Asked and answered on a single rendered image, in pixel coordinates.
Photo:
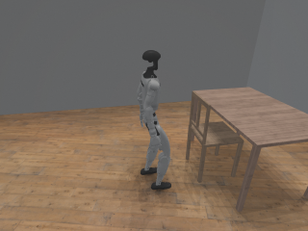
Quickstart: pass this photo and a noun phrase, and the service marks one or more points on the left robot hand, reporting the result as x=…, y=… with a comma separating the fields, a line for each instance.
x=142, y=119

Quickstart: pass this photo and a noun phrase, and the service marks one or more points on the right robot hand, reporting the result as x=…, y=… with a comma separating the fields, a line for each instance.
x=155, y=141

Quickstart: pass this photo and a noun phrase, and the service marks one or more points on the chair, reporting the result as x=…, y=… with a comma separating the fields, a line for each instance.
x=211, y=134

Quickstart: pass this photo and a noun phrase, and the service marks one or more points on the robot right forearm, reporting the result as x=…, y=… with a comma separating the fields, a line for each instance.
x=150, y=122

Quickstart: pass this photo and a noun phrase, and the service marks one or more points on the right robot thigh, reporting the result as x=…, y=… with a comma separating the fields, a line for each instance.
x=164, y=141

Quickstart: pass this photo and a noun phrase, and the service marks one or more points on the robot right upper arm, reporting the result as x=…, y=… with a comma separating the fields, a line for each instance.
x=152, y=89

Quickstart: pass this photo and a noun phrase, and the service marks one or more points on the robot left upper arm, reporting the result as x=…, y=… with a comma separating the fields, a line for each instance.
x=139, y=93

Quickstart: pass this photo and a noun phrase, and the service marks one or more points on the robot left shin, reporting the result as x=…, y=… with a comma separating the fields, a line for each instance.
x=150, y=157

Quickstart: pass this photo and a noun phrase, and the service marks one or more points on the robot left forearm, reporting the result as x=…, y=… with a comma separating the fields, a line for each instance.
x=141, y=105

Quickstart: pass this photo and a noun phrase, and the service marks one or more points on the table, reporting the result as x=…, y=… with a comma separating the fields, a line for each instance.
x=260, y=119

